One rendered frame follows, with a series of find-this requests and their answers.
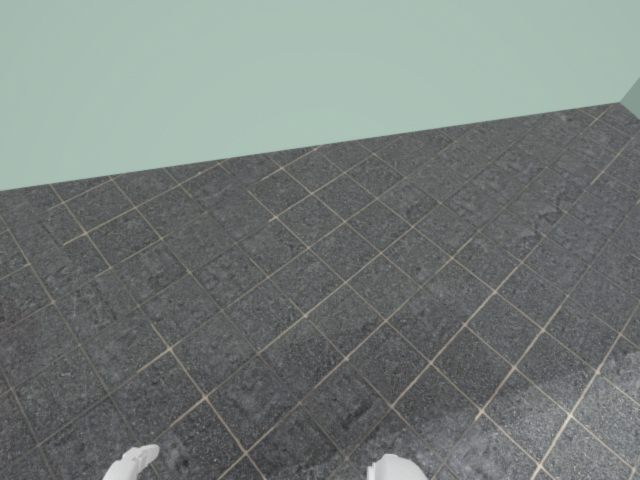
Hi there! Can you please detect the robot left hand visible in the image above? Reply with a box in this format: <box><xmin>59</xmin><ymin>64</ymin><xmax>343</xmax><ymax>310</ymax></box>
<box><xmin>102</xmin><ymin>444</ymin><xmax>160</xmax><ymax>480</ymax></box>

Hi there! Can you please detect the robot right thigh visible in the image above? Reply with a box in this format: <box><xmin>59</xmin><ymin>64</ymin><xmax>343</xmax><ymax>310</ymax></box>
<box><xmin>367</xmin><ymin>456</ymin><xmax>428</xmax><ymax>480</ymax></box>

